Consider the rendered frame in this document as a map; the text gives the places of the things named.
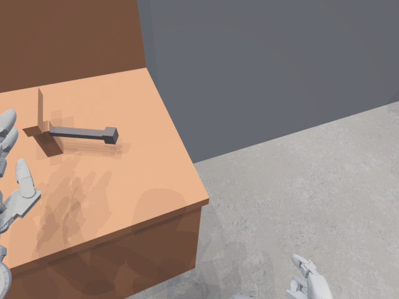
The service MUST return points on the counter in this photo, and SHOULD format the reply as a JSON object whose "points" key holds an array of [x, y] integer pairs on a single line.
{"points": [[112, 220]]}

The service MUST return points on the robot left hand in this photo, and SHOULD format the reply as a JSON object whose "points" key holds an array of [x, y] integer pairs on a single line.
{"points": [[20, 202]]}

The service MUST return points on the robot right hand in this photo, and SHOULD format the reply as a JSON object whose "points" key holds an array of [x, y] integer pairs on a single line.
{"points": [[316, 286]]}

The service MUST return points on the tap lever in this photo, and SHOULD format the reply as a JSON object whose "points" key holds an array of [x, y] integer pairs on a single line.
{"points": [[109, 135]]}

